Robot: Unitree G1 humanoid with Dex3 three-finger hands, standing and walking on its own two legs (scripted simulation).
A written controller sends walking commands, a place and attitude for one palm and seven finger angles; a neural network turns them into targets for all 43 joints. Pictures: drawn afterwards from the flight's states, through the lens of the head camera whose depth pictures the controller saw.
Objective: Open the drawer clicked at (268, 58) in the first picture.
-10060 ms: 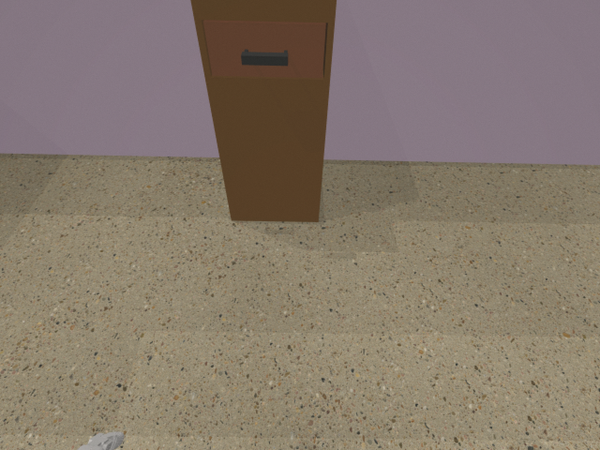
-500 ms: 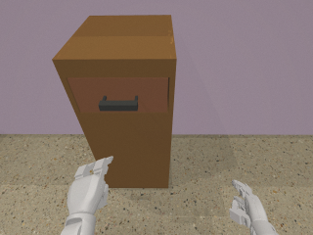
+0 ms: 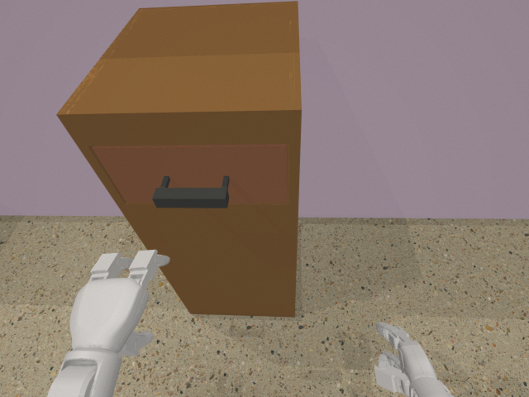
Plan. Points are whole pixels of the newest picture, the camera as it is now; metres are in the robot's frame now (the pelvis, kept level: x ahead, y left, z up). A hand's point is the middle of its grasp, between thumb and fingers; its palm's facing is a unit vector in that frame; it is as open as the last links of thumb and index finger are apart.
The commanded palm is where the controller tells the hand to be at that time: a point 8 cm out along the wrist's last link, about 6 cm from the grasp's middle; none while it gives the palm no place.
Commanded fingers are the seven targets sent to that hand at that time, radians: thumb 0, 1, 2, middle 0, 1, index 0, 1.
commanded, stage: raise the hand with hooked fingers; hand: left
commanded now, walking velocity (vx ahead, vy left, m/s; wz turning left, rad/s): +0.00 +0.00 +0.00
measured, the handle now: (193, 189) +0.46 +0.20 +0.02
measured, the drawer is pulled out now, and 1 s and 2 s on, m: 0.00 0.00 0.00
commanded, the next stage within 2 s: move the hooked fingers above the handle in 0.98 s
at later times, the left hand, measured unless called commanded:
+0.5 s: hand (101, 218) +0.30 +0.26 +0.13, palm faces +0.18 -0.06 -0.98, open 13.7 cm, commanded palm +0.27 +0.26 +0.18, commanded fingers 0.00 -0.50 0.30 -0.30 -1.20 -0.30 -1.20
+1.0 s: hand (48, 245) +0.25 +0.31 +0.14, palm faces +0.15 -0.07 -0.99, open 13.8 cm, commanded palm +0.22 +0.30 +0.19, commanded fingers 0.00 -0.50 0.30 -0.30 -1.20 -0.30 -1.20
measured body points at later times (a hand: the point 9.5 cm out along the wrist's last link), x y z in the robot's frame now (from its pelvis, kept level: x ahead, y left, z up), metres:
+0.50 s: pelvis +0.00 +0.02 +0.01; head +0.02 -0.02 +0.46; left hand +0.29 +0.26 +0.19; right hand +0.23 -0.19 -0.09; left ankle -0.02 +0.08 -0.72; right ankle -0.06 -0.06 -0.72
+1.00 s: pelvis -0.05 +0.04 +0.02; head -0.03 +0.02 +0.47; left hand +0.24 +0.31 +0.19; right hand +0.14 -0.17 -0.10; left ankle -0.02 +0.08 -0.72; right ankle -0.06 -0.06 -0.72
